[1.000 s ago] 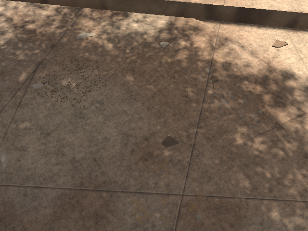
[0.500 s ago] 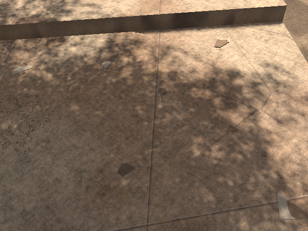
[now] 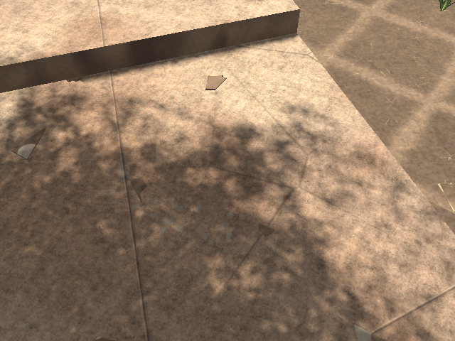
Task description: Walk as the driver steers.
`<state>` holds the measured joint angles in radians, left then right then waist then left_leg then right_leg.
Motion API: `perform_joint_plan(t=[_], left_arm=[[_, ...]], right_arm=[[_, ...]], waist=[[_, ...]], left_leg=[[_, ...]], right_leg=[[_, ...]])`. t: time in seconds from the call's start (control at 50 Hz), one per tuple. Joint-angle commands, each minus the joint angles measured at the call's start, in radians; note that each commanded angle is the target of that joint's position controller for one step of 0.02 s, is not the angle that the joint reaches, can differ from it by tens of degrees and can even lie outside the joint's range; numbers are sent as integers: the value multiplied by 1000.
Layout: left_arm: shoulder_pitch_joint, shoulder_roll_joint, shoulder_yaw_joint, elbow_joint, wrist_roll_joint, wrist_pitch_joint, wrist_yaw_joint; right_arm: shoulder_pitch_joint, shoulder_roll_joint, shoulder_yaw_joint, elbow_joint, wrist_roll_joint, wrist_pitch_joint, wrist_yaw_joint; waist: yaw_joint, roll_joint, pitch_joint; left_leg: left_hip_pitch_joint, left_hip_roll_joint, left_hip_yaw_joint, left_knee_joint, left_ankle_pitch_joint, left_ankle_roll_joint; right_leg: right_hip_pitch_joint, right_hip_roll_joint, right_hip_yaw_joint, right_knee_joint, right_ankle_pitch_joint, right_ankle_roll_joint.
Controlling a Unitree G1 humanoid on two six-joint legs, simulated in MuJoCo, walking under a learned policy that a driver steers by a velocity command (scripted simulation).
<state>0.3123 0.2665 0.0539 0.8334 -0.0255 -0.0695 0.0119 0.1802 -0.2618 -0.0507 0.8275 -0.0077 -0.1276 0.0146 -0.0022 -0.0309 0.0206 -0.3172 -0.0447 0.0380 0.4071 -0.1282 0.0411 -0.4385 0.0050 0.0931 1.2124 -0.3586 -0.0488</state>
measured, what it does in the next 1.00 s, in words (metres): walks ahead: right foot, then left foot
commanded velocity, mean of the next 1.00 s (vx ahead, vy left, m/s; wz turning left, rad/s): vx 0.25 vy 0.00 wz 0.06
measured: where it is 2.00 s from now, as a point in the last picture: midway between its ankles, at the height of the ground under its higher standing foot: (205, 290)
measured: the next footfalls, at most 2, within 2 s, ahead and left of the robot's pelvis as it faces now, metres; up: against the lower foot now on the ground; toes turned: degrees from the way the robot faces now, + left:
right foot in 0.34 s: +0.34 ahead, -0.16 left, +0.00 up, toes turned -4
left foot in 0.76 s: +0.31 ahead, +0.05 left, +0.00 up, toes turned +4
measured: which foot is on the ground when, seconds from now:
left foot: down 0.00-0.34, up 0.36-0.74, down 0.76-1.00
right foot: up 0.00-0.32, down 0.34-0.78, up 0.80-1.00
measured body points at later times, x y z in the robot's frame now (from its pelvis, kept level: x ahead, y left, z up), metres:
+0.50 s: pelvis +0.23 -0.07 +0.00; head +0.27 -0.09 +0.45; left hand +0.39 +0.18 -0.10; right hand +0.29 -0.34 -0.14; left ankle +0.18 +0.08 -0.66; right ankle +0.30 -0.16 -0.74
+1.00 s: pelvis +0.30 -0.05 +0.01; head +0.34 -0.03 +0.46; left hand +0.44 +0.24 -0.10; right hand +0.40 -0.33 -0.11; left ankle +0.27 +0.04 -0.74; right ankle +0.35 -0.18 -0.69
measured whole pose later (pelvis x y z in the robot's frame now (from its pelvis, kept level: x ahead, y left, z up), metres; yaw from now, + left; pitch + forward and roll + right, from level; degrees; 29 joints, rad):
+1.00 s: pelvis +0.30 -0.05 +0.01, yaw +9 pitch +3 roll -2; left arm 0.06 0.28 0.07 0.80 0.00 -0.03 0.03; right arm 0.28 -0.27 -0.07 0.83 0.02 0.00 -0.04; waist -0.04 -0.01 0.02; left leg -0.24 -0.02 -0.08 0.42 -0.23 0.03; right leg -0.52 0.03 0.03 0.84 -0.36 0.04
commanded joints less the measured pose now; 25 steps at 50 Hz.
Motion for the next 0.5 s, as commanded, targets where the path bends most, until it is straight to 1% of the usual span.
perform_joint_plan(t=[0.02, 0.04, 0.08, 0.1, 0.16, 0.18, 0.22, 0.24, 0.26, 0.28, 0.3, 0.32, 0.34, 0.36, 0.38, 0.4, 0.42, 0.44, 0.46, 0.48, 0.5], left_arm=[[33, 24, 6, -68, 3, -7, -4], [11, 15, 2, -81, 7, -5, -5], [-63, 13, -7, -115, 21, -8, -6], [-95, 14, -12, -126, 24, -12, -9], [-195, 16, -20, -151, 18, -22, -20], [-229, 19, -21, -160, 14, -23, -24], [-287, 32, -19, -185, 7, -24, -31], [-309, 41, -17, -198, 7, -26, -34], [-319, 49, -13, -207, 10, -29, -38], [-302, 60, -8, -209, 15, -32, -41], [-238, 77, 4, -192, 23, -35, -42], [-128, 114, 22, -155, 33, -36, -38], [9, 188, 43, -130, 48, -35, -28], [61, 254, 49, -130, 62, -17, -19], [115, 206, 41, -116, 41, -6, -29], [53, 162, 30, -121, 29, -3, -34], [-33, 124, 18, -131, 24, -6, -34], [-99, 88, 5, -136, 27, -10, -37], [-145, 73, 2, -133, 36, -14, -39], [-171, 68, 1, -126, 49, -18, -40], [-190, 68, 2, -118, 57, -22, -40]], right_arm=[[46, -73, -15, -13, 0, -12, 8], [55, -87, -18, -3, 7, -15, 8], [73, -126, -28, 10, 12, -13, 5], [80, -138, -30, 13, 14, -10, 2], [109, -161, -32, 25, 24, 5, -1], [132, -167, -31, 34, 28, 8, -1], [177, -175, -30, 53, 35, 17, 1], [185, -175, -28, 60, 35, 24, 0], [188, -178, -27, 67, 33, 32, -2], [185, -182, -27, 71, 33, 41, -5], [168, -184, -25, 70, 33, 48, -9], [173, -168, -17, 68, 29, 51, -12], [169, -132, 0, 42, 8, 45, -16], [306, -23, 36, 48, -18, 32, -10], [370, -78, 26, 83, 11, 28, -7], [284, -147, 5, 69, 34, 33, -8], [196, -137, 5, 46, 32, 43, -15], [156, -126, 2, 43, 20, 57, -25], [163, -106, 2, 41, 12, 75, -32], [180, -80, 6, 49, 9, 90, -35], [194, -58, 10, 55, 10, 99, -39]], waist=[[13, 95, -42], [14, 92, -26], [5, 77, -8], [-3, 73, -7], [-34, 85, 7], [-49, 91, 10], [-69, 102, 18], [-69, 104, 29], [-63, 110, 27], [-44, 119, 9], [-1, 118, -33], [45, 102, -104], [93, 27, -224], [44, -245, -342], [68, -229, -468], [65, -124, -342], [44, -63, -246], [18, -14, -190], [-21, -28, -170], [-46, -46, -164], [-62, -60, -161]], left_leg=[[160, 269, -296, -253, 34, 197], [146, 273, -270, -272, 63, 208], [142, 283, -233, -297, 109, 222], [144, 276, -206, -301, 122, 216], [131, 237, -119, -289, 142, 178], [136, 235, -108, -280, 135, 169], [179, 257, -116, -260, 106, 158], [205, 267, -120, -235, 146, 146], [236, 276, -122, -197, 217, 132], [262, 277, -117, -143, 296, 113], [270, 253, -94, -55, 407, 85], [247, 204, -64, 83, 494, 55], [108, 140, -13, 312, 299, 1], [-235, 7, 14, 676, -425, -71], [-286, 11, -128, 842, -552, -74], [-340, 59, -127, 887, -498, -71], [-356, 98, -103, 849, -425, -72], [-318, 130, -103, 790, -370, -78], [-229, 155, -111, 718, -321, -79], [-138, 150, -99, 661, -283, -84], [-75, 139, -85, 593, -264, -88]], right_leg=[[-174, -108, 20, -50, 51, -2], [-189, -120, 7, -103, 63, 3], [-222, -138, -13, -220, 133, 17], [-221, -142, -22, -285, 190, 20], [-159, -114, -67, -477, 333, 26], [-138, -102, -79, -519, 357, 29], [-126, -89, -87, -579, 360, 25], [-123, -79, -87, -611, 347, 16], [-110, -64, -92, -639, 327, 4], [-68, -48, -99, -673, 317, -9], [33, -21, -117, -721, 348, -26], [193, 1, -131, -756, 419, -49], [440, -141, -2, -710, 742, -101], [767, -410, 318, -673, 1100, -261], [771, -453, 458, -743, 978, -323], [657, -394, 351, -767, 920, -283], [542, -342, 251, -790, 892, -245], [423, -302, 184, -826, 868, -222], [315, -274, 134, -860, 847, -204], [229, -249, 87, -887, 854, -199], [176, -231, 43, -901, 872, -201]])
